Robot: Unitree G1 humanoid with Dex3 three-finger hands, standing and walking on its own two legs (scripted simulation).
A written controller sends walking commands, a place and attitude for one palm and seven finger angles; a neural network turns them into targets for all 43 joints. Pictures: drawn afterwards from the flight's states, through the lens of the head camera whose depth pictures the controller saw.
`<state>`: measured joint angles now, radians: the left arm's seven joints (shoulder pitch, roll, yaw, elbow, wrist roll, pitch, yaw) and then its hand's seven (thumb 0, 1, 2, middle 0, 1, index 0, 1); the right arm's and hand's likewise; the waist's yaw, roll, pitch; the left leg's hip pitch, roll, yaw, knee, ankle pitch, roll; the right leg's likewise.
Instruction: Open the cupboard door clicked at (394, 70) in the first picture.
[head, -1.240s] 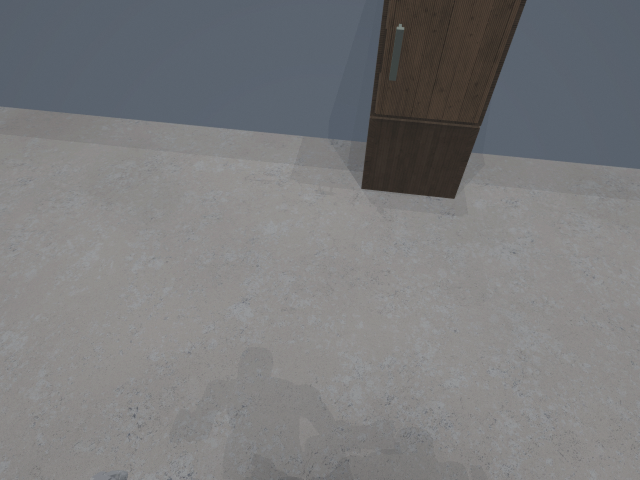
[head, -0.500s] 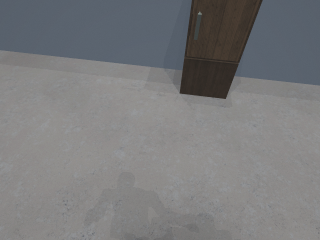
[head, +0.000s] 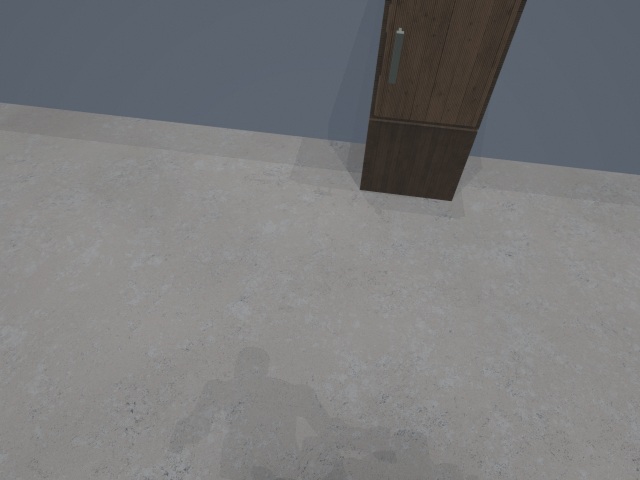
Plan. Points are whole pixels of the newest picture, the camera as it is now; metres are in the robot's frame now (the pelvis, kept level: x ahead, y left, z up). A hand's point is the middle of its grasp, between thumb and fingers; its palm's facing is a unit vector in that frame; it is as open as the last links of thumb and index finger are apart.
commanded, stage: look at it before walking up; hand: left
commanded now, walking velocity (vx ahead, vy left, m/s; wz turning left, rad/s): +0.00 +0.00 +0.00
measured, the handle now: (396, 55) +1.49 -0.19 -0.10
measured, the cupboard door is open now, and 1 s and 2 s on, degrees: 0 0 0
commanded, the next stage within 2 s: walk to a spot facing it in 0.20 s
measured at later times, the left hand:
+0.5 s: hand out of the picture +0.05 +0.22 -0.17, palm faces -0.06 -0.96 -0.27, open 7.4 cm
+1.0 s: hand out of the picture +0.13 +0.15 -0.17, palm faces -0.18 -0.97 -0.17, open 7.4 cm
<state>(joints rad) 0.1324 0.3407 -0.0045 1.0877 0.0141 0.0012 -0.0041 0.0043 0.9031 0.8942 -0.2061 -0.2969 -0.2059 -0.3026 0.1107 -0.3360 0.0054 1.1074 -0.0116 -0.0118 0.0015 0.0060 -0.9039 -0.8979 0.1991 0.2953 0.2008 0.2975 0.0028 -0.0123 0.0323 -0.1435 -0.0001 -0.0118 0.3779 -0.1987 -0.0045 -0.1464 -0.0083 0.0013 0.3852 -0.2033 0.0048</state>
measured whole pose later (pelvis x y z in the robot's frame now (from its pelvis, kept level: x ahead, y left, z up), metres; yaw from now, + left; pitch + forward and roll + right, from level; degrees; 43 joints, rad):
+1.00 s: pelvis +0.16 -0.03 -0.01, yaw -16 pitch +1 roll +0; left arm 0.45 0.14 0.04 1.07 0.03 -0.04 0.00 0.00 0.90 0.89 -0.21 -0.30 -0.21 -0.30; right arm 0.10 -0.18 -0.05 0.95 -0.02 -0.02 0.03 0.01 -0.91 -0.90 0.19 0.29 0.20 0.30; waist 0.05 -0.01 0.05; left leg -0.57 0.10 0.07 0.78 -0.21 -0.04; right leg -0.02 0.04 0.08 0.35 -0.35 -0.03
